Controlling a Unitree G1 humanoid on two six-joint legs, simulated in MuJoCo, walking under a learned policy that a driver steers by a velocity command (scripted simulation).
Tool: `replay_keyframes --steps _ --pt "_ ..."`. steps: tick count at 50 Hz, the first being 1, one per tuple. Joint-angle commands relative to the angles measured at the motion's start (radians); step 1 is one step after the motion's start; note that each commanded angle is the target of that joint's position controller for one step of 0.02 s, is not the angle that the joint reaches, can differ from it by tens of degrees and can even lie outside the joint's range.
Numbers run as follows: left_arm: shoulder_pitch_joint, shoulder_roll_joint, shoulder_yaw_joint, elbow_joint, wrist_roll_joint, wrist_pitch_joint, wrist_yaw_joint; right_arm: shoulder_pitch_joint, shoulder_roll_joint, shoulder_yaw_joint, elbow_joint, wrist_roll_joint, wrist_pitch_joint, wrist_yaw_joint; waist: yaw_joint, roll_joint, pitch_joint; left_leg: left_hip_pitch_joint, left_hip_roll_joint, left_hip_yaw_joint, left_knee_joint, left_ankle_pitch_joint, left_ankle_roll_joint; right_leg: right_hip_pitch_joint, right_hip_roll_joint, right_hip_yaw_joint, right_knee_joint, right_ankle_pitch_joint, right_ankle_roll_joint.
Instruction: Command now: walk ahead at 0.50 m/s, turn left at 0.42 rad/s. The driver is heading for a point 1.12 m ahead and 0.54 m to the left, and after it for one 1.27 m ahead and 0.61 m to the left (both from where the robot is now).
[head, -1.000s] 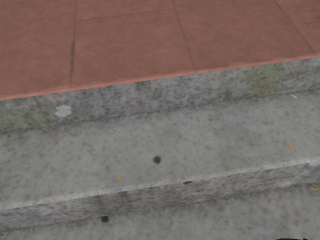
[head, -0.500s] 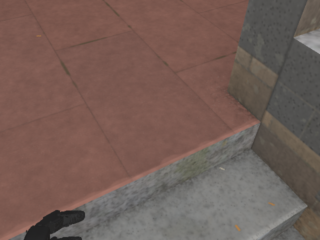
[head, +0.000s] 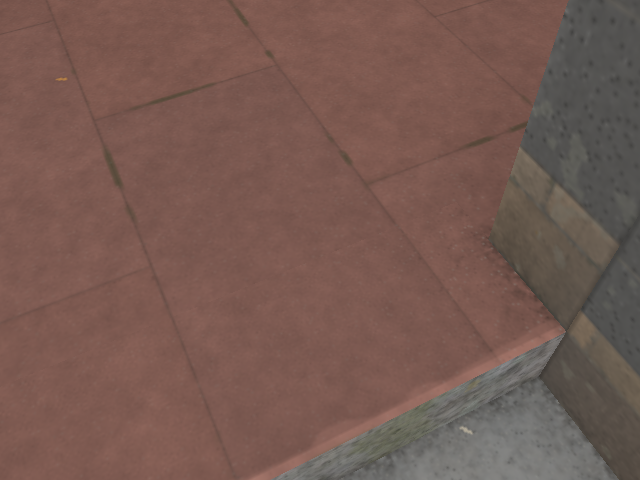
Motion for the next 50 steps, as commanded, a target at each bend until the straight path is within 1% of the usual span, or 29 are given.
replay_keyframes --steps 1,2,4,5,6,8,9,10,11,12,14,17,22,25,26,27,28,30,31,32,33,34,35,36,38,40,42,45,50 --pt "0.177 -0.029 -0.023 0.109 -0.030 0.012 0.005 -0.284 0.256 0.131 -0.321 -0.012 0.007 0.035 -0.018 -0.147 0.038 -0.641 0.052 0.015 0.290 0.004 0.043 0.235 -0.304 0.142 -0.195 0.415 -0.152" --pt "0.025 -0.003 -0.032 0.093 -0.027 0.006 0.010 -0.292 0.261 0.153 -0.397 -0.021 0.009 0.047 -0.119 -0.195 0.084 -0.512 0.092 -0.025 0.116 0.036 0.053 -0.015 -0.290 0.053 -0.292 0.387 -0.108" --pt "-0.226 0.040 -0.044 0.046 0.012 -0.012 0.017 -0.133 0.085 0.109 -0.349 -0.045 0.015 0.023 -0.240 -0.142 0.026 0.117 -0.023 0.185 -0.327 0.267 0.041 -0.457 -0.065 -0.279 -0.394 0.805 -0.104" --pt "-0.178 0.162 -0.025 0.044 -0.001 -0.054 0.020 -0.039 0.036 0.095 -0.311 -0.055 0.010 0.013 -0.277 -0.208 -0.066 0.453 -0.081 0.248 -0.427 0.322 0.021 -0.537 -0.072 -0.254 -0.336 1.242 -0.161" --pt "-0.145 0.311 0.017 0.027 -0.012 -0.071 0.010 0.072 -0.015 0.065 -0.255 -0.093 0.008 -0.012 -0.292 -0.214 -0.209 0.579 -0.136 0.270 -0.485 0.242 0.008 -0.343 -0.131 -0.199 -0.257 1.676 -0.192" --pt "-0.178 0.391 0.047 0.009 -0.061 -0.038 0.009 0.221 -0.112 0.010 -0.187 -0.123 0.029 -0.025 -0.344 -0.244 -0.303 0.532 -0.126 0.239 -0.773 0.167 0.033 0.113 -0.211 -0.109 0.075 2.086 -0.193" --pt "-0.178 0.334 0.036 -0.030 -0.087 -0.033 0.015 0.218 -0.188 -0.021 -0.175 -0.108 0.042 -0.016 -0.323 -0.180 -0.248 0.552 -0.147 0.126 -1.166 0.258 0.067 0.163 -0.185 -0.054 0.349 1.908 -0.190" --pt "-0.083 0.160 0.002 -0.061 -0.041 -0.057 0.004 0.124 -0.311 -0.045 -0.157 -0.110 0.066 -0.016 -0.150 0.339 -0.137 0.678 0.003 -0.349 -1.428 0.923 0.208 -0.175 0.047 -0.007 0.924 0.343 -0.091" --pt "0.021 0.120 -0.002 -0.083 -0.013 -0.102 -0.037 0.023 -0.280 -0.023 -0.210 -0.122 0.073 -0.024 -0.049 0.400 -0.333 0.772 0.183 -0.875 -1.661 0.838 0.327 -0.401 0.188 0.260 1.483 0.026 -0.053" --pt "0.015 0.103 0.005 -0.111 -0.036 -0.116 -0.067 0.068 -0.170 0.006 -0.186 -0.103 0.068 0.000 -0.055 0.183 -0.279 0.710 0.210 -0.920 -1.715 0.437 0.324 -0.558 0.176 0.299 1.704 0.019 -0.072" --pt "-0.119 -0.050 -0.051 -0.213 -0.034 -0.119 -0.068 0.167 -0.027 0.033 -0.022 -0.047 0.053 0.041 0.007 0.001 0.090 0.562 0.103 -0.647 -1.664 0.183 0.229 -0.883 0.157 0.236 1.801 -0.040 -0.121" --pt "-0.050 -0.103 -0.102 -0.233 -0.040 -0.108 -0.052 0.068 0.080 0.062 0.003 -0.069 0.047 0.055 0.107 -0.020 0.116 0.457 0.027 -0.358 -1.664 0.301 0.151 -0.988 0.096 0.146 1.825 0.002 -0.138" --pt "-0.236 -0.169 -0.161 -0.357 -0.033 -0.113 -0.042 0.157 0.020 0.059 0.034 -0.102 0.042 0.009 0.053 0.069 0.049 0.396 0.027 -0.347 -1.763 0.360 0.189 -1.115 0.045 0.015 1.696 0.112 -0.063" --pt "-0.468 -0.142 -0.179 -0.472 -0.026 -0.123 -0.029 0.336 -0.012 0.034 0.062 -0.064 0.074 -0.021 -0.060 0.049 -0.007 0.457 0.059 -0.369 -1.908 0.446 0.222 -1.000 0.024 -0.064 1.238 0.075 -0.024" --pt "-0.578 -0.194 -0.193 -0.537 -0.006 -0.123 -0.021 0.387 -0.008 0.027 0.075 -0.053 0.073 -0.046 -0.074 0.070 -0.037 0.409 0.106 -0.401 -2.012 0.504 0.235 -0.814 0.006 -0.057 1.099 0.006 -0.028" --pt "-0.496 -0.147 -0.162 -0.518 -0.026 -0.123 -0.017 0.283 -0.013 0.025 0.046 -0.049 0.054 -0.048 0.011 0.123 -0.091 0.379 0.072 -0.294 -2.017 0.794 0.216 -0.521 0.046 -0.117 0.893 -0.033 -0.054" --pt "-0.389 -0.078 -0.112 -0.498 -0.027 -0.127 -0.003 0.318 -0.059 0.016 0.059 -0.083 0.034 -0.046 0.066 0.219 -0.261 0.404 0.090 -0.282 -1.931 1.363 0.214 -0.220 0.127 -0.153 0.925 -0.002 -0.078" --pt "0.021 0.137 -0.006 -0.382 -0.068 -0.108 0.006 0.144 -0.204 -0.026 0.009 -0.065 0.009 -0.045 0.280 0.323 -0.375 0.707 0.121 -0.253 -1.551 1.996 0.161 -0.091 0.095 0.119 0.690 -0.255 -0.152" --pt "0.267 0.246 0.032 -0.314 -0.050 -0.104 0.000 0.053 -0.185 -0.027 -0.027 -0.086 -0.015 -0.037 0.359 0.124 -0.510 0.597 0.089 -0.243 -1.225 1.846 0.182 0.171 -0.062 0.443 0.517 -0.420 -0.228" --pt "0.321 0.292 0.041 -0.241 -0.011 -0.086 0.006 0.090 0.008 0.002 -0.081 -0.087 -0.047 -0.001 0.242 -0.464 -0.595 0.191 -0.125 -0.199 -0.803 0.738 0.145 0.433 -0.288 1.082 0.025 -0.537 -0.366" --pt "0.235 0.205 0.028 -0.244 -0.016 -0.060 0.045 0.121 0.008 -0.005 -0.050 -0.106 -0.061 0.042 0.223 -0.464 -0.524 0.023 -0.196 -0.277 -0.252 0.426 0.092 0.317 -0.396 1.457 -0.182 -0.548 -0.426" --pt "0.163 0.094 0.001 -0.196 -0.067 -0.042 0.059 0.010 0.045 -0.004 -0.119 -0.084 -0.046 0.059 0.158 -0.294 -0.239 -0.139 -0.148 -0.176 -0.005 0.378 0.080 0.113 -0.385 1.258 -0.158 -0.595 -0.380" --pt "0.138 -0.027 -0.030 -0.110 -0.052 -0.045 0.049 -0.106 0.059 0.018 -0.200 -0.073 -0.029 0.061 0.103 -0.111 -0.056 -0.181 -0.117 -0.113 0.077 0.362 0.087 -0.065 -0.342 0.962 -0.105 -0.482 -0.323" --pt "0.097 -0.110 -0.045 -0.053 -0.034 -0.056 0.035 -0.089 0.072 0.029 -0.217 -0.070 -0.005 0.060 0.022 0.014 0.033 -0.168 -0.067 -0.096 0.051 0.358 0.108 -0.200 -0.300 0.715 -0.016 -0.378 -0.250" --pt "0.032 -0.178 -0.050 0.027 -0.012 -0.072 0.001 0.047 0.111 0.047 -0.184 -0.027 0.032 0.048 -0.080 0.010 0.090 -0.100 -0.022 -0.111 -0.045 0.376 0.126 -0.322 -0.204 0.363 0.013 -0.178 -0.142" --pt "0.050 -0.127 -0.031 0.079 -0.029 -0.088 -0.022 0.028 0.142 0.064 -0.206 -0.014 0.039 0.035 -0.094 -0.012 0.109 -0.111 0.010 -0.101 -0.245 0.430 0.131 -0.327 -0.160 0.146 -0.033 -0.026 -0.108" --pt "0.048 -0.026 -0.006 0.083 -0.031 -0.090 -0.004 -0.091 0.075 0.059 -0.268 -0.046 0.043 0.021 -0.068 -0.041 0.120 -0.029 0.021 -0.025 -0.592 0.548 0.070 -0.357 -0.114 -0.005 -0.139 0.044 -0.131" --pt "0.104 0.107 0.024 0.068 -0.021 -0.106 0.030 -0.150 0.009 0.033 -0.298 -0.038 0.039 0.025 -0.016 -0.109 0.012 0.002 0.087 0.026 -0.834 0.596 0.014 -0.093 -0.172 -0.008 -0.235 0.186 -0.163" --pt "0.217 0.179 0.056 0.053 -0.058 -0.086 0.046 -0.354 -0.001 0.017 -0.346 -0.011 0.046 0.051 0.102 -0.074 0.063 0.057 0.091 0.121 -1.247 0.517 0.028 0.175 -0.243 -0.051 -0.273 0.169 -0.162"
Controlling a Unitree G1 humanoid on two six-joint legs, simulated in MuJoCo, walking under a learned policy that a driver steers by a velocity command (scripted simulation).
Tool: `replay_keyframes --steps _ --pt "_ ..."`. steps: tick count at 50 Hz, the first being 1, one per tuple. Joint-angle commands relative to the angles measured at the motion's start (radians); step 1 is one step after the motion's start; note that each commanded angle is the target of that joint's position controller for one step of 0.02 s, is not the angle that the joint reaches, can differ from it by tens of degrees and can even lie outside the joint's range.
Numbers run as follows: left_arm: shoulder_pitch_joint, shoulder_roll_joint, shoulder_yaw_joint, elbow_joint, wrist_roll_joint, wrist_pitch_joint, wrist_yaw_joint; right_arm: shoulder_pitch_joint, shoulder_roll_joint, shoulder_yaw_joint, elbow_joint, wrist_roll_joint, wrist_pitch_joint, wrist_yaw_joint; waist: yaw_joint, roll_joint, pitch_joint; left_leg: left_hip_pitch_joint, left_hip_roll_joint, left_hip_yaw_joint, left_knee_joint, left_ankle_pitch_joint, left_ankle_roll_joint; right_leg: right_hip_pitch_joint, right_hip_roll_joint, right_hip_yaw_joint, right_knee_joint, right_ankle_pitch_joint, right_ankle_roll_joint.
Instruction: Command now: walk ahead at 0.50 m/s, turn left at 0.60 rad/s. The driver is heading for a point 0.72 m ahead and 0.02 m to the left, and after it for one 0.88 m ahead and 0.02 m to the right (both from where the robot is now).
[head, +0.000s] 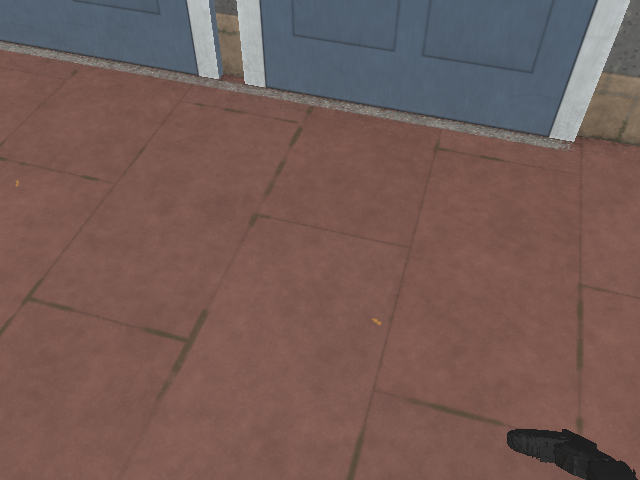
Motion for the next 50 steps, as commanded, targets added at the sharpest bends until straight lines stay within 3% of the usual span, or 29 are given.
replay_keyframes --steps 1,3,4,5,6,7,8,9,10,11,12,13,17,21,25,27,28,29,30,31,32,33,35,40,42,44,45,48,50 --pt "-0.042 0.212 0.055 -0.086 -0.017 -0.002 0.010 -0.126 -0.059 -0.031 -0.078 0.009 -0.004 0.013 -0.009 -0.093 0.105 0.071 -0.002 0.049 -0.218 -0.044 0.006 0.046 -0.253 0.116 -0.196 0.199 -0.163" --pt "-0.034 0.233 0.066 -0.086 -0.025 0.018 0.003 -0.128 -0.081 -0.046 -0.078 0.004 -0.001 0.020 -0.013 -0.115 0.122 0.139 -0.050 0.102 -0.302 -0.129 0.029 0.102 -0.257 0.089 -0.131 0.387 -0.161" --pt "-0.055 0.249 0.070 -0.096 -0.028 0.029 0.001 -0.079 -0.102 -0.061 -0.068 -0.009 -0.003 0.021 -0.044 -0.137 0.112 0.202 -0.092 0.136 -0.327 -0.169 0.044 0.122 -0.254 0.066 -0.035 0.661 -0.155" --pt "-0.084 0.264 0.074 -0.098 -0.037 0.046 0.001 0.045 -0.129 -0.083 -0.039 -0.017 -0.006 0.021 -0.117 -0.145 0.057 0.344 -0.143 0.162 -0.402 -0.156 0.072 0.121 -0.226 0.031 0.145 0.899 -0.133" --pt "-0.068 0.245 0.069 -0.108 -0.042 0.050 0.002 0.205 -0.201 -0.122 0.010 -0.024 -0.008 0.008 -0.175 -0.125 -0.043 0.580 -0.200 0.155 -0.476 -0.051 0.106 0.051 -0.169 0.021 0.354 0.932 -0.097" --pt "-0.063 0.196 0.057 -0.143 -0.012 0.041 0.007 0.312 -0.276 -0.147 0.021 -0.036 -0.009 -0.012 -0.203 -0.027 -0.137 0.910 -0.042 -0.093 -0.421 0.214 0.160 -0.259 -0.125 0.049 0.641 0.506 -0.042" --pt "0.000 0.077 0.010 -0.207 0.009 0.015 0.003 0.254 -0.357 -0.147 -0.010 -0.059 -0.022 -0.018 -0.096 0.229 -0.267 1.146 0.245 -0.627 -0.527 0.263 0.357 -0.622 0.065 0.143 1.001 -0.262 0.027" --pt "-0.065 0.165 0.029 -0.200 -0.022 -0.009 -0.006 0.276 -0.260 -0.123 -0.022 -0.061 -0.031 -0.018 -0.157 0.081 -0.380 1.123 0.279 -0.697 -0.604 0.335 0.362 -0.641 0.050 0.355 1.109 -0.260 0.031" --pt "-0.124 0.163 0.030 -0.210 -0.048 -0.015 -0.008 0.252 -0.212 -0.106 -0.003 -0.066 -0.042 -0.018 -0.149 0.065 -0.274 1.037 0.251 -0.502 -0.580 0.471 0.316 -0.689 0.007 0.355 1.105 -0.169 0.024" --pt "-0.144 0.144 0.021 -0.206 -0.031 -0.018 0.001 0.221 -0.181 -0.099 0.008 -0.048 -0.048 -0.019 -0.123 0.006 -0.204 0.914 0.200 -0.382 -0.565 0.498 0.269 -0.682 -0.034 0.357 1.043 -0.108 0.014" --pt "-0.166 0.148 0.025 -0.209 -0.013 -0.013 0.008 0.179 -0.162 -0.094 0.001 -0.036 -0.052 -0.021 -0.097 -0.010 -0.159 0.805 0.161 -0.314 -0.580 0.495 0.240 -0.647 -0.055 0.365 0.980 -0.071 0.006" --pt "-0.157 0.159 0.032 -0.204 -0.013 0.001 0.009 0.149 -0.148 -0.086 -0.002 -0.041 -0.056 -0.022 -0.069 0.004 -0.139 0.719 0.140 -0.267 -0.606 0.515 0.230 -0.589 -0.065 0.370 0.956 -0.060 -0.002" --pt "-0.145 0.120 0.028 -0.200 -0.007 0.048 0.014 0.135 -0.165 -0.086 0.024 -0.067 -0.065 -0.029 -0.026 0.010 -0.111 0.592 0.115 -0.170 -0.642 0.605 0.231 -0.535 -0.046 0.356 0.786 -0.003 0.021" --pt "-0.234 0.088 0.011 -0.205 -0.001 0.057 0.005 0.134 -0.175 -0.086 0.041 -0.062 -0.045 -0.048 -0.052 0.067 -0.075 0.536 0.062 -0.089 -0.655 0.486 0.189 -0.463 -0.025 0.333 0.504 0.165 0.027" --pt "-0.290 0.105 0.017 -0.202 -0.007 0.054 -0.009 0.164 -0.147 -0.076 0.074 -0.056 -0.041 -0.046 -0.086 0.097 -0.072 0.577 0.074 -0.119 -0.619 0.367 0.173 -0.386 0.009 0.330 0.332 0.217 0.018" --pt "-0.279 0.103 0.020 -0.191 0.005 0.043 -0.015 0.147 -0.134 -0.072 0.086 -0.046 -0.040 -0.050 -0.068 0.094 -0.059 0.578 0.062 -0.130 -0.555 0.266 0.143 -0.321 0.033 0.312 0.196 0.259 -0.003" --pt "-0.255 0.111 0.025 -0.179 0.016 0.036 -0.018 0.157 -0.117 -0.066 0.095 -0.041 -0.042 -0.052 -0.055 0.074 -0.062 0.562 0.028 -0.128 -0.512 0.172 0.104 -0.243 0.040 0.310 0.103 0.373 -0.021" --pt "-0.244 0.155 0.033 -0.178 0.025 0.028 -0.013 0.192 -0.081 -0.055 0.100 -0.058 -0.047 -0.054 -0.077 0.023 -0.081 0.533 -0.028 -0.109 -0.454 0.052 0.049 -0.149 -0.037 0.387 0.109 0.657 -0.044" --pt "-0.264 0.199 0.039 -0.191 0.030 0.027 -0.006 0.288 -0.054 -0.052 0.113 -0.079 -0.053 -0.053 -0.149 -0.103 -0.095 0.446 -0.103 -0.073 -0.403 -0.186 0.000 -0.054 -0.134 0.460 0.156 0.895 -0.106" --pt "-0.282 0.127 0.024 -0.186 0.023 0.037 -0.004 0.336 -0.038 -0.047 0.133 -0.080 -0.046 -0.063 -0.159 -0.234 -0.129 0.432 -0.112 -0.048 -0.387 -0.328 -0.043 -0.051 -0.177 0.509 0.142 0.799 -0.201" --pt "-0.315 0.072 0.012 -0.193 0.006 0.046 -0.011 0.289 -0.073 -0.051 0.130 -0.079 -0.031 -0.071 -0.142 -0.227 -0.115 0.470 -0.095 -0.049 -0.417 -0.310 -0.060 -0.109 -0.154 0.513 0.125 0.642 -0.211" --pt "-0.340 0.064 0.011 -0.195 0.001 0.054 -0.014 0.253 -0.093 -0.058 0.127 -0.071 -0.014 -0.075 -0.134 -0.181 -0.103 0.488 -0.096 -0.047 -0.443 -0.273 -0.056 -0.145 -0.104 0.472 0.129 0.497 -0.178" --pt "-0.319 0.092 0.019 -0.187 -0.003 0.055 -0.017 0.204 -0.110 -0.066 0.122 -0.066 0.012 -0.077 -0.102 -0.099 -0.055 0.497 -0.100 -0.058 -0.456 -0.223 -0.039 -0.195 -0.050 0.418 0.142 0.365 -0.127" --pt "-0.300 0.077 0.021 -0.147 -0.003 0.048 -0.003 0.220 -0.081 -0.064 0.143 -0.064 0.005 -0.076 -0.098 -0.077 -0.070 0.531 -0.089 -0.072 -0.455 -0.109 -0.039 -0.154 -0.023 0.382 0.196 0.481 -0.112" --pt "-0.272 0.088 0.028 -0.123 -0.011 0.056 0.001 0.253 -0.072 -0.067 0.169 -0.059 0.004 -0.075 -0.094 -0.062 -0.069 0.512 -0.118 -0.042 -0.452 -0.294 -0.029 -0.151 -0.003 0.371 0.195 0.208 -0.121" --pt "-0.266 0.119 0.042 -0.120 -0.025 0.060 0.004 0.252 -0.069 -0.070 0.169 -0.048 -0.002 -0.075 -0.082 -0.053 0.027 0.443 -0.116 -0.045 -0.455 -0.493 0.002 -0.233 -0.011 0.413 0.143 -0.228 -0.148" --pt "-0.273 0.124 0.045 -0.123 -0.031 0.052 0.004 0.252 -0.064 -0.070 0.163 -0.039 -0.014 -0.077 -0.084 -0.062 0.082 0.424 -0.106 -0.057 -0.458 -0.529 0.015 -0.281 -0.024 0.447 0.113 -0.332 -0.161" --pt "-0.312 0.095 0.036 -0.131 -0.038 0.016 -0.011 0.305 -0.075 -0.075 0.172 -0.028 -0.056 -0.079 -0.105 -0.058 0.123 0.483 -0.071 -0.113 -0.487 -0.499 0.057 -0.361 -0.016 0.455 0.123 -0.289 -0.178" --pt "-0.354 0.065 0.027 -0.141 -0.036 -0.013 -0.025 0.370 -0.119 -0.091 0.189 -0.023 -0.075 -0.076 -0.120 0.065 0.104 0.610 -0.002 -0.238 -0.556 -0.403 0.105 -0.448 0.064 0.331 0.284 -0.111 -0.139"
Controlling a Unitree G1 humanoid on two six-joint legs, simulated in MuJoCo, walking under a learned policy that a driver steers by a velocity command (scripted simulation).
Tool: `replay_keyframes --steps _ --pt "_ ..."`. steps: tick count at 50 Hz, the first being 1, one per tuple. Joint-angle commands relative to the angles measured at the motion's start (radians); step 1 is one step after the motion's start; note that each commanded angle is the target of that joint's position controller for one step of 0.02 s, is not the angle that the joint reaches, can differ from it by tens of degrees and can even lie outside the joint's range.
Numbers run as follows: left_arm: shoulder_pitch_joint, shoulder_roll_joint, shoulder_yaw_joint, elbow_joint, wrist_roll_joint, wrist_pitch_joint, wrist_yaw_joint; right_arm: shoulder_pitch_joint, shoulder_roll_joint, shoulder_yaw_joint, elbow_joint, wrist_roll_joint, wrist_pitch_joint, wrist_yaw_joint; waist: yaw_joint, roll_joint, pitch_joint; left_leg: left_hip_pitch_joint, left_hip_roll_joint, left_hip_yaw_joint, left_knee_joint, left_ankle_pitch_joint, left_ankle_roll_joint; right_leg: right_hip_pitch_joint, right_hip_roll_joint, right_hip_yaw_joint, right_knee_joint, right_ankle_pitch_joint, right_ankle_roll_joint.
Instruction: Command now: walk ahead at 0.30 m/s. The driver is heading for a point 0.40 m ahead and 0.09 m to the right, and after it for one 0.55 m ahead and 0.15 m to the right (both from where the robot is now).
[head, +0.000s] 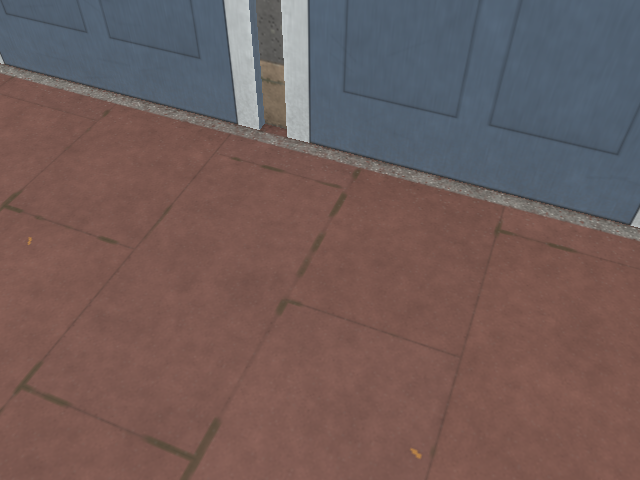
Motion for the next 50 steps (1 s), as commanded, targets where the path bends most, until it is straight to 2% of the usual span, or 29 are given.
replay_keyframes --steps 1,2,3,5,6,7,8,9,10,11,12,13,15,17,21,24,26,28,29,30,31,32,33,34,35,37,40,46,50 --pt "-0.150 0.064 0.009 -0.093 -0.001 -0.063 -0.020 0.109 -0.161 -0.045 -0.034 0.012 -0.043 0.004 -0.036 0.175 0.096 0.079 0.197 -0.321 -0.263 0.134 0.188 -0.190 0.027 -0.030 0.063 0.034 -0.045" --pt "-0.171 0.077 0.009 -0.101 -0.002 -0.074 -0.028 0.114 -0.183 -0.051 -0.037 0.012 -0.045 0.007 -0.039 0.184 0.116 0.139 0.266 -0.395 -0.270 0.276 0.223 -0.271 0.006 -0.031 0.100 0.113 -0.049" --pt "-0.201 0.084 0.008 -0.109 -0.008 -0.079 -0.036 0.124 -0.174 -0.051 -0.038 0.004 -0.044 0.011 -0.047 0.151 0.122 0.191 0.291 -0.405 -0.254 0.414 0.234 -0.331 -0.005 -0.029 0.131 0.054 -0.058" --pt "-0.205 0.068 -0.003 -0.117 -0.020 -0.070 -0.054 0.109 -0.172 -0.048 -0.048 0.002 -0.033 0.019 -0.027 0.173 0.136 0.235 0.335 -0.384 -0.240 0.631 0.237 -0.370 -0.013 -0.041 0.090 -0.217 -0.078" --pt "-0.147 0.077 0.001 -0.097 -0.023 -0.064 -0.059 0.054 -0.180 -0.047 -0.062 0.004 -0.022 0.019 0.021 0.155 0.104 0.164 0.294 -0.305 -0.214 0.736 0.196 -0.203 0.000 -0.058 -0.024 -0.137 -0.091" --pt "-0.007 0.098 0.015 -0.043 -0.018 -0.057 -0.061 -0.026 -0.202 -0.053 -0.084 0.012 -0.013 0.017 0.102 0.144 0.037 0.042 0.214 -0.194 -0.144 0.799 0.141 0.091 0.040 -0.082 -0.162 0.067 -0.098" --pt "0.156 0.170 0.044 0.017 0.004 -0.048 -0.059 -0.068 -0.210 -0.058 -0.103 0.019 -0.013 0.014 0.164 0.085 -0.041 -0.105 0.128 -0.102 0.033 0.843 0.086 0.361 0.013 0.007 -0.172 0.185 -0.112" --pt "0.308 0.292 0.074 0.029 0.012 -0.039 -0.050 -0.075 -0.145 -0.040 -0.135 0.007 -0.026 0.007 0.206 -0.170 -0.101 -0.375 -0.026 0.026 0.420 0.564 -0.003 0.576 -0.227 0.422 -0.332 0.084 -0.229" --pt "0.299 0.262 0.052 0.023 0.014 -0.040 -0.046 -0.048 -0.097 -0.024 -0.142 -0.002 -0.046 0.003 0.166 -0.252 -0.123 -0.532 -0.065 -0.082 0.614 -0.038 -0.013 0.622 -0.382 0.722 -0.450 0.160 -0.314" --pt "0.210 0.198 0.031 0.008 0.012 -0.037 -0.034 -0.064 -0.123 -0.031 -0.140 0.016 -0.056 0.009 0.126 -0.142 -0.012 -0.614 0.007 -0.110 0.705 -0.019 -0.001 0.536 -0.385 0.629 -0.436 0.120 -0.304" --pt "0.142 0.159 0.018 -0.010 0.013 -0.032 -0.026 -0.082 -0.123 -0.030 -0.135 0.026 -0.058 0.015 0.094 -0.080 0.050 -0.630 0.060 -0.079 0.681 0.075 0.014 0.451 -0.331 0.483 -0.449 0.096 -0.259" --pt "0.104 0.146 0.010 -0.016 0.016 -0.029 -0.025 -0.099 -0.117 -0.032 -0.140 0.021 -0.059 0.015 0.072 -0.039 0.082 -0.626 0.097 -0.051 0.625 0.150 0.022 0.390 -0.285 0.391 -0.481 0.087 -0.221" --pt "0.087 0.119 -0.006 -0.011 0.026 -0.029 -0.026 -0.094 -0.116 -0.042 -0.135 0.007 -0.047 0.017 0.042 -0.057 0.099 -0.555 0.129 -0.024 0.536 0.246 0.012 0.300 -0.222 0.260 -0.526 0.178 -0.181" --pt "0.109 0.149 -0.001 0.005 0.022 -0.029 -0.021 -0.098 -0.088 -0.034 -0.141 -0.002 -0.032 0.019 0.030 -0.063 0.101 -0.538 0.130 0.007 0.450 0.291 -0.008 0.266 -0.205 0.185 -0.551 0.299 -0.185" --pt "0.109 0.199 0.009 0.005 0.012 -0.022 -0.008 -0.262 -0.056 -0.011 -0.197 -0.001 -0.030 0.027 0.058 -0.060 0.106 -0.459 0.102 0.038 0.130 0.454 -0.030 0.220 -0.177 0.092 -0.564 0.370 -0.165" --pt "0.152 0.228 0.018 0.021 -0.004 -0.022 -0.007 -0.344 -0.081 -0.013 -0.228 0.008 -0.030 0.040 0.082 -0.078 0.116 -0.430 0.086 0.035 0.004 0.503 -0.019 0.270 -0.219 0.104 -0.560 0.344 -0.166" --pt "0.165 0.221 0.019 0.037 -0.005 -0.012 -0.005 -0.376 -0.101 -0.018 -0.247 0.003 -0.036 0.047 0.078 -0.073 0.129 -0.427 0.067 0.032 -0.062 0.500 0.008 0.334 -0.237 0.100 -0.500 0.499 -0.142" --pt "0.156 0.235 0.024 0.043 -0.001 -0.002 0.000 -0.319 -0.132 -0.033 -0.240 -0.010 -0.044 0.051 0.036 -0.097 0.067 -0.320 0.027 0.043 -0.111 0.486 0.044 0.391 -0.228 0.083 -0.382 0.732 -0.105" --pt "0.128 0.240 0.024 0.037 -0.005 0.003 0.001 -0.222 -0.154 -0.046 -0.208 -0.022 -0.046 0.047 -0.019 -0.107 0.007 -0.178 -0.003 0.060 -0.146 0.524 0.061 0.376 -0.193 0.069 -0.271 0.838 -0.079" --pt "0.126 0.219 0.016 0.030 -0.001 0.004 0.001 -0.095 -0.191 -0.063 -0.169 -0.031 -0.048 0.039 -0.075 -0.083 -0.079 0.030 0.005 0.062 -0.171 0.649 0.082 0.310 -0.135 0.052 -0.108 0.828 -0.043" --pt "0.130 0.158 -0.005 -0.003 0.031 0.005 -0.001 0.049 -0.263 -0.075 -0.147 -0.057 -0.046 0.027 -0.114 0.057 -0.234 0.352 0.222 -0.141 -0.099 1.002 0.142 0.080 -0.050 0.018 0.212 0.416 0.007" --pt "0.334 0.066 -0.035 0.026 0.028 -0.002 -0.012 0.037 -0.294 -0.065 -0.158 -0.060 -0.039 0.035 -0.023 0.286 -0.405 0.583 0.495 -0.476 -0.120 1.154 0.319 -0.172 0.077 0.091 0.537 -0.365 0.053" --pt "0.313 0.185 -0.002 0.050 -0.002 0.001 -0.015 0.022 -0.236 -0.060 -0.169 -0.042 -0.028 0.037 -0.059 0.189 -0.426 0.469 0.451 -0.500 -0.200 0.928 0.302 -0.190 0.037 0.185 0.634 -0.310 0.055" --pt "0.201 0.216 0.010 0.011 -0.020 0.011 -0.011 -0.069 -0.192 -0.043 -0.178 -0.029 -0.023 0.032 -0.039 0.140 -0.262 0.340 0.404 -0.357 -0.232 0.787 0.258 -0.264 -0.010 0.133 0.642 -0.251 0.059" --pt "0.141 0.197 0.010 -0.004 -0.012 0.024 -0.002 -0.139 -0.159 -0.030 -0.171 -0.022 -0.022 0.029 -0.013 0.073 -0.173 0.197 0.355 -0.269 -0.279 0.704 0.226 -0.256 -0.053 0.104 0.601 -0.178 0.066" --pt "0.153 0.176 0.022 -0.007 0.001 0.065 0.012 -0.220 -0.139 -0.023 -0.157 -0.037 -0.027 0.028 0.046 0.099 -0.083 -0.046 0.300 -0.135 -0.368 0.611 0.199 -0.130 -0.092 0.094 0.542 -0.087 0.081" --pt "0.164 0.155 0.034 -0.036 0.008 0.098 0.028 -0.263 -0.148 -0.023 -0.137 -0.054 -0.036 0.017 0.070 0.121 -0.040 -0.147 0.293 -0.030 -0.424 0.573 0.222 -0.106 -0.078 0.069 0.499 -0.027 0.096" --pt "0.034 0.153 0.042 -0.127 0.017 0.113 0.016 -0.259 -0.200 -0.038 -0.102 -0.042 -0.005 -0.024 0.034 0.109 -0.033 -0.075 0.328 0.047 -0.445 0.410 0.223 -0.169 -0.110 0.048 0.313 0.081 0.107" --pt "-0.036 0.151 0.040 -0.176 0.015 0.119 -0.003 -0.257 -0.232 -0.050 -0.086 -0.029 0.022 -0.024 0.004 0.100 -0.029 -0.029 0.348 0.087 -0.411 0.387 0.213 -0.124 -0.100 -0.005 0.174 0.039 0.092"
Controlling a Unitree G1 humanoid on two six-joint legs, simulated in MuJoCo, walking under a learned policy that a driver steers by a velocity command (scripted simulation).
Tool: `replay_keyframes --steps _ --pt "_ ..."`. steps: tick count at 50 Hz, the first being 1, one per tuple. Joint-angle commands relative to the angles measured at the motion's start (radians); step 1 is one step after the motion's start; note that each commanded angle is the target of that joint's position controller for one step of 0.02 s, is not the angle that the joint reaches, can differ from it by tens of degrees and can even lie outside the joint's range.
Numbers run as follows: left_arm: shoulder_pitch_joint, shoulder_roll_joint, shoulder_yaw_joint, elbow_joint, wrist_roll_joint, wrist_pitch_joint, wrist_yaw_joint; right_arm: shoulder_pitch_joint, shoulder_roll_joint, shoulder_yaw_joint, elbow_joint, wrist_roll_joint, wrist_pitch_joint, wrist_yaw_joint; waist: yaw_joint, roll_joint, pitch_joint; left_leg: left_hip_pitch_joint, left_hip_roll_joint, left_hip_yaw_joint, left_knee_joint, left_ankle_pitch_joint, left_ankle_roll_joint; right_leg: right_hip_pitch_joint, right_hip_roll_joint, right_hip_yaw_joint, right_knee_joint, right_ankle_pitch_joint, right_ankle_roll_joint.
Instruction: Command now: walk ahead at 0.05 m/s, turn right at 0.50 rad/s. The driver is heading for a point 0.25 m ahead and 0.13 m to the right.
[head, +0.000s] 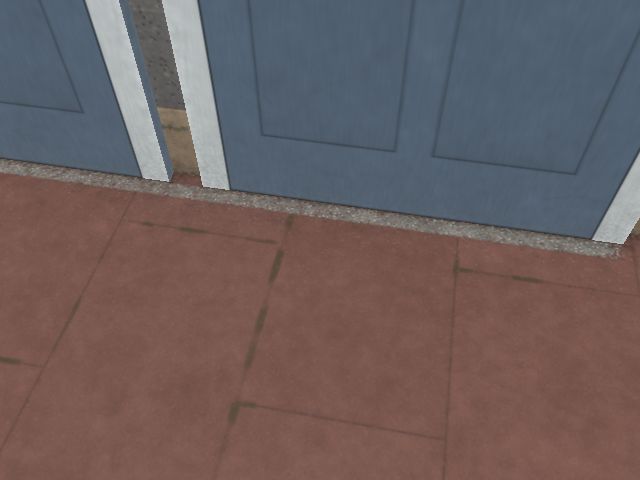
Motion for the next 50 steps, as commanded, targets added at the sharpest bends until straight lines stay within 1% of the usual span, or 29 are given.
replay_keyframes --steps 1,3,4,5,6,7,8,9,10,11,12,13,15,17,19,22,25,26,27,28,29,30,31,32,34,36,40,43,50 --pt "-0.015 0.070 0.016 -0.086 -0.002 -0.003 -0.015 -0.040 -0.180 -0.047 -0.057 0.010 0.007 -0.003 -0.006 0.123 -0.097 0.080 0.307 -0.160 -0.131 0.047 0.180 0.077 -0.003 -0.030 -0.083 -0.032 -0.016" --pt "-0.022 0.073 0.019 -0.108 -0.005 -0.002 -0.026 -0.037 -0.193 -0.052 -0.046 0.020 0.018 0.002 -0.005 0.136 -0.102 0.121 0.321 -0.156 -0.081 0.085 0.162 0.114 0.013 -0.054 -0.171 -0.058 -0.041" --pt "-0.004 0.070 0.021 -0.110 -0.006 -0.002 -0.031 -0.048 -0.196 -0.054 -0.043 0.031 0.023 0.003 0.012 0.139 -0.107 0.131 0.318 -0.143 -0.042 0.101 0.139 0.156 0.026 -0.072 -0.252 -0.026 -0.059" --pt "0.030 0.071 0.025 -0.103 -0.004 -0.005 -0.034 -0.049 -0.190 -0.053 -0.035 0.042 0.028 0.003 0.031 0.134 -0.114 0.122 0.298 -0.119 0.017 0.095 0.103 0.224 0.052 -0.094 -0.359 0.047 -0.084" --pt "0.073 0.102 0.038 -0.091 0.002 -0.007 -0.027 0.005 -0.161 -0.048 -0.009 0.041 0.032 0.006 0.035 0.090 -0.118 0.084 0.254 -0.082 0.113 0.056 0.042 0.316 0.073 -0.067 -0.460 0.155 -0.118" --pt "0.119 0.206 0.068 -0.093 0.005 -0.012 -0.010 0.016 -0.115 -0.037 -0.015 0.015 0.033 0.013 0.023 -0.118 -0.117 -0.094 0.151 0.010 0.373 -0.115 -0.048 0.456 -0.076 0.168 -0.537 0.479 -0.185" --pt "0.113 0.299 0.080 -0.122 0.020 -0.018 0.001 -0.055 -0.084 -0.024 -0.083 -0.017 0.027 0.013 0.015 -0.342 -0.097 -0.422 -0.006 -0.023 0.636 -0.531 -0.137 0.560 -0.286 0.492 -0.530 0.761 -0.387" --pt "0.141 0.254 0.069 -0.129 0.040 -0.042 -0.011 -0.127 -0.124 -0.034 -0.094 -0.005 0.023 0.011 0.081 -0.205 -0.197 -0.452 -0.019 -0.210 0.807 -0.561 -0.130 0.555 -0.298 0.497 -0.542 0.735 -0.455" --pt "0.105 0.233 0.061 -0.133 0.037 -0.061 -0.012 -0.137 -0.135 -0.040 -0.095 0.021 0.024 0.010 0.055 -0.150 -0.181 -0.477 -0.009 -0.251 0.847 -0.475 -0.111 0.551 -0.241 0.406 -0.542 0.683 -0.406" --pt "0.043 0.210 0.057 -0.143 0.015 -0.068 -0.006 -0.114 -0.131 -0.043 -0.074 0.022 0.025 0.003 0.024 -0.095 -0.169 -0.486 0.006 -0.271 0.827 -0.381 -0.102 0.534 -0.186 0.339 -0.529 0.618 -0.340" --pt "-0.002 0.173 0.045 -0.155 -0.006 -0.064 0.002 -0.110 -0.146 -0.048 -0.066 0.012 0.027 -0.006 0.009 -0.083 -0.161 -0.483 0.013 -0.282 0.800 -0.327 -0.102 0.512 -0.165 0.315 -0.528 0.592 -0.305" --pt "-0.022 0.157 0.038 -0.164 -0.008 -0.059 0.009 -0.100 -0.147 -0.051 -0.064 0.007 0.026 -0.008 -0.007 -0.088 -0.168 -0.436 0.002 -0.278 0.803 -0.286 -0.107 0.472 -0.144 0.292 -0.527 0.617 -0.295" --pt "-0.023 0.142 0.029 -0.176 0.002 -0.057 0.016 -0.069 -0.128 -0.046 -0.056 0.014 0.026 -0.003 -0.017 -0.084 -0.199 -0.388 -0.014 -0.273 0.765 -0.227 -0.112 0.473 -0.127 0.261 -0.528 0.632 -0.294" --pt "-0.007 0.137 0.027 -0.173 0.004 -0.060 0.020 -0.082 -0.106 -0.035 -0.058 0.019 0.027 -0.001 -0.004 -0.085 -0.195 -0.364 -0.011 -0.275 0.649 -0.200 -0.116 0.487 -0.121 0.255 -0.529 0.592 -0.288" --pt "-0.003 0.137 0.025 -0.170 0.007 -0.056 0.023 -0.094 -0.090 -0.025 -0.060 0.020 0.030 0.003 0.008 -0.104 -0.186 -0.304 -0.007 -0.275 0.550 -0.195 -0.119 0.468 -0.118 0.256 -0.533 0.534 -0.289" --pt "-0.019 0.143 0.022 -0.169 0.018 -0.050 0.015 -0.088 -0.103 -0.024 -0.052 0.025 0.034 0.011 0.019 -0.122 -0.153 -0.194 -0.009 -0.261 0.447 -0.214 -0.115 0.387 -0.114 0.270 -0.538 0.443 -0.297" --pt "-0.024 0.125 0.010 -0.158 0.016 -0.045 0.005 -0.078 -0.108 -0.023 -0.046 0.029 0.030 0.018 0.025 -0.127 -0.120 -0.121 -0.015 -0.249 0.328 -0.229 -0.102 0.360 -0.109 0.302 -0.520 0.395 -0.292" --pt "-0.034 0.115 0.004 -0.155 0.012 -0.044 0.004 -0.063 -0.100 -0.021 -0.040 0.028 0.025 0.022 0.010 -0.120 -0.114 -0.078 -0.020 -0.239 0.241 -0.186 -0.092 0.354 -0.096 0.302 -0.500 0.383 -0.280" --pt "-0.043 0.102 -0.003 -0.151 0.005 -0.042 0.004 -0.036 -0.089 -0.017 -0.028 0.024 0.019 0.028 -0.014 -0.108 -0.108 -0.004 -0.029 -0.224 0.098 -0.071 -0.077 0.334 -0.073 0.291 -0.480 0.354 -0.253" --pt "-0.015 0.088 -0.008 -0.142 0.007 -0.047 0.004 -0.021 -0.101 -0.017 -0.022 0.011 0.013 0.032 -0.014 -0.084 -0.113 0.080 -0.006 -0.254 0.023 0.058 -0.058 0.304 -0.043 0.285 -0.470 0.286 -0.211" --pt "0.010 0.062 -0.017 -0.140 0.024 -0.055 0.003 0.003 -0.153 -0.023 -0.025 -0.007 0.009 0.030 0.007 0.008 -0.135 0.164 0.103 -0.361 0.020 0.245 -0.023 0.252 0.017 0.236 -0.397 0.162 -0.154" --pt "0.069 0.042 -0.017 -0.140 0.030 -0.065 -0.004 -0.040 -0.194 -0.030 -0.018 -0.006 0.010 0.030 0.086 0.184 -0.130 0.139 0.177 -0.423 0.048 0.303 0.059 0.226 0.117 0.132 -0.369 -0.008 -0.105" --pt "0.032 0.062 -0.016 -0.136 0.039 -0.066 -0.005 -0.077 -0.123 -0.013 -0.027 0.000 0.009 0.034 0.063 0.213 -0.132 0.046 0.188 -0.454 0.009 0.152 0.101 0.302 0.099 0.111 -0.389 -0.019 -0.072" --pt "-0.009 0.082 -0.008 -0.137 0.034 -0.063 -0.005 -0.097 -0.096 -0.006 -0.030 0.000 0.005 0.036 0.049 0.189 -0.110 0.024 0.141 -0.419 0.006 0.037 0.070 0.329 0.096 0.110 -0.400 0.032 -0.068" --pt "-0.043 0.084 -0.003 -0.138 0.028 -0.048 -0.001 -0.084 -0.121 -0.009 -0.025 0.004 -0.007 0.036 0.021 0.139 -0.080 0.009 0.085 -0.361 0.022 -0.046 0.014 0.332 0.096 0.123 -0.404 0.116 -0.083" --pt "-0.033 0.069 -0.004 -0.133 0.024 -0.045 -0.002 -0.050 -0.119 -0.005 -0.006 0.007 -0.015 0.030 0.015 0.102 -0.068 0.005 0.061 -0.334 0.037 -0.068 -0.005 0.342 0.086 0.139 -0.422 0.148 -0.096" --pt "-0.013 0.051 -0.004 -0.110 0.021 -0.055 -0.003 -0.029 -0.103 0.002 0.008 0.010 -0.008 0.020 0.000 0.046 -0.061 0.031 0.039 -0.309 0.066 -0.064 -0.009 0.327 0.083 0.146 -0.434 0.171 -0.095" --pt "0.000 0.047 -0.003 -0.095 0.020 -0.060 -0.001 -0.027 -0.098 0.006 0.019 0.011 -0.003 0.020 -0.005 0.017 -0.057 0.040 0.029 -0.301 0.075 -0.063 -0.008 0.326 0.081 0.150 -0.441 0.177 -0.090" --pt "0.031 0.048 -0.001 -0.060 0.018 -0.063 0.008 -0.025 -0.090 0.013 0.062 0.013 -0.002 0.026 -0.004 0.008 -0.047 0.037 0.015 -0.289 0.073 -0.061 -0.012 0.349 0.076 0.152 -0.445 0.199 -0.085"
